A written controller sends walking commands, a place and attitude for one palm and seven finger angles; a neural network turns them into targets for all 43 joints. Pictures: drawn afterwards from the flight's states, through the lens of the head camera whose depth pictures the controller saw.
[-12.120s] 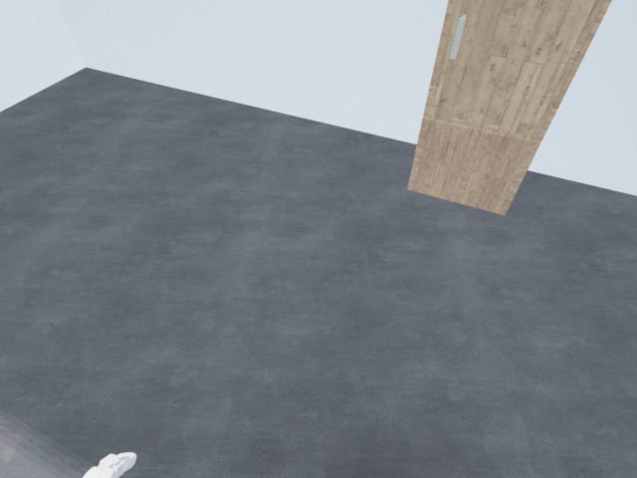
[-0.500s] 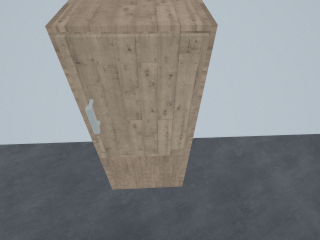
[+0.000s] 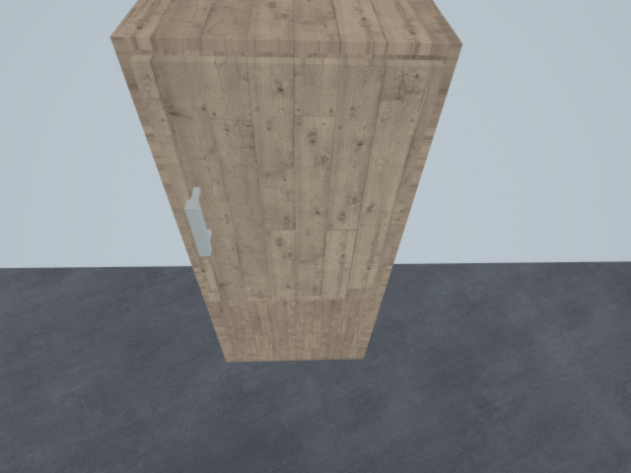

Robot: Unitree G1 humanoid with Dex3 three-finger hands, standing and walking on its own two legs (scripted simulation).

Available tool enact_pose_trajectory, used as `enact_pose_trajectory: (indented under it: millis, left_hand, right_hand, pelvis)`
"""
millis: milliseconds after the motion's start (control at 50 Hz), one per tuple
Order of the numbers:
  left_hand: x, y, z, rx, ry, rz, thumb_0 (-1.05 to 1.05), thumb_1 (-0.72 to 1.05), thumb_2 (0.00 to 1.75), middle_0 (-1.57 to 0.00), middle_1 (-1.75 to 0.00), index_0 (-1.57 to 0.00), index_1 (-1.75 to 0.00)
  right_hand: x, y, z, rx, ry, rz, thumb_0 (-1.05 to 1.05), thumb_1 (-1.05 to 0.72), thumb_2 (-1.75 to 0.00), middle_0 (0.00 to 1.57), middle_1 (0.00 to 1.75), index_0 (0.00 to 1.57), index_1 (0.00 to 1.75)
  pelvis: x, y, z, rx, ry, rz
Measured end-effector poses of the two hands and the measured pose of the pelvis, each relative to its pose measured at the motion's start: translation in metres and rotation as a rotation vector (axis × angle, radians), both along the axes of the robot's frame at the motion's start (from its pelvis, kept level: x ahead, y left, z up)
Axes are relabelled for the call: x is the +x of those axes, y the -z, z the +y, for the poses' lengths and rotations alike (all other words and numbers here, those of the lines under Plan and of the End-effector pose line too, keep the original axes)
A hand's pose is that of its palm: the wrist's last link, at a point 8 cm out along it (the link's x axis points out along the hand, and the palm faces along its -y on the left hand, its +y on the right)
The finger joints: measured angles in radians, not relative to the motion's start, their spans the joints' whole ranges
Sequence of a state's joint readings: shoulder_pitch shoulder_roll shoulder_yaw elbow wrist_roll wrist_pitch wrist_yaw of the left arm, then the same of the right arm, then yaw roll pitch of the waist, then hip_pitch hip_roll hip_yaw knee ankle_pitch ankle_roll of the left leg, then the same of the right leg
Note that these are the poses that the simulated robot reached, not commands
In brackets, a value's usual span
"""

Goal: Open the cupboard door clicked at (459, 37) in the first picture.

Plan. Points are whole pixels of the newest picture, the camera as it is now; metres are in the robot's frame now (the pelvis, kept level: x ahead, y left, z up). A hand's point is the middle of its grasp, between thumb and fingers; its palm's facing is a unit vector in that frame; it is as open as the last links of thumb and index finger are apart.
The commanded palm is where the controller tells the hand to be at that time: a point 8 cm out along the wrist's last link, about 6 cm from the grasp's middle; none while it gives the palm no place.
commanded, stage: come to a stop and stand still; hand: left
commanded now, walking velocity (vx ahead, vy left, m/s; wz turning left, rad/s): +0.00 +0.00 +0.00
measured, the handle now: (201, 222) +0.52 +0.24 -0.04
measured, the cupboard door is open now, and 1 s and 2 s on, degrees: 0 0 0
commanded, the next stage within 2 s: look again from close up in 0.16 s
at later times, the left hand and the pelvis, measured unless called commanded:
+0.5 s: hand out of the picture +0.01 +0.16 -0.18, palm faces +0.01 -0.99 -0.17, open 7.4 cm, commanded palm none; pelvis +0.01 +0.00 +0.00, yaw -1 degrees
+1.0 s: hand (179, 427) +0.18 +0.18 -0.05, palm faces +0.26 -0.95 -0.20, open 7.5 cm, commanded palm +0.11 +0.22 -0.07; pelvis +0.00 -0.01 -0.01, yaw +2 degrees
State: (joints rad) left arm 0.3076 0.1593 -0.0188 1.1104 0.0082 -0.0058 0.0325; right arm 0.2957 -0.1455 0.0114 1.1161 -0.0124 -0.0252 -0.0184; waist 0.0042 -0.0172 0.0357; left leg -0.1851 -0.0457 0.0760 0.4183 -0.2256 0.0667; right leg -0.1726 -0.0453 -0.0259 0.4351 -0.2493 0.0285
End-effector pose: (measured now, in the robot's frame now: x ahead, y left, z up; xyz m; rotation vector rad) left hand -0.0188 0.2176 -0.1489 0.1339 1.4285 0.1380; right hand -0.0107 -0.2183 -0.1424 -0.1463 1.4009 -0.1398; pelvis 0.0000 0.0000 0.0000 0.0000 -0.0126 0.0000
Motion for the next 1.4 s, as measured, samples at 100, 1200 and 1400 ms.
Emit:
enact_pose_trajectory:
  millis: [100,1200,1400]
  left_hand:
    - [0.006,0.002,-0.006,-0.016,0.001,-0.008,0.01,0.91,0.9,-0.2,-0.3,-0.2,-0.3]
    - [0.188,-0.1,-0.035,-0.11,0.074,-1.412,0.01,0.67,0.79,-0.22,-0.46,-0.22,-0.46]
    - [0.135,-0.102,0.005,0.154,-0.007,-1.44,0.02,0.42,0.7,-0.24,-0.61,-0.23,-0.61]
  right_hand:
    - [0.008,0.0,0.001,-0.006,-0.001,-0.01,0.01,-0.92,-0.9,0.2,0.3,0.2,0.3]
    - [0.19,-0.033,-0.081,-0.118,-0.21,-0.847,0.01,-0.91,-0.9,0.2,0.3,0.2,0.3]
    - [0.222,0.016,-0.073,-0.076,-0.279,-0.824,0.01,-0.91,-0.9,0.19,0.3,0.2,0.3]
  pelvis:
    - [0.003,0.0,0.001,-0.001,0.003,-0.002]
    - [-0.021,0.072,-0.051,0.021,-0.014,0.224]
    - [-0.023,0.106,-0.074,-0.03,-0.06,0.28]
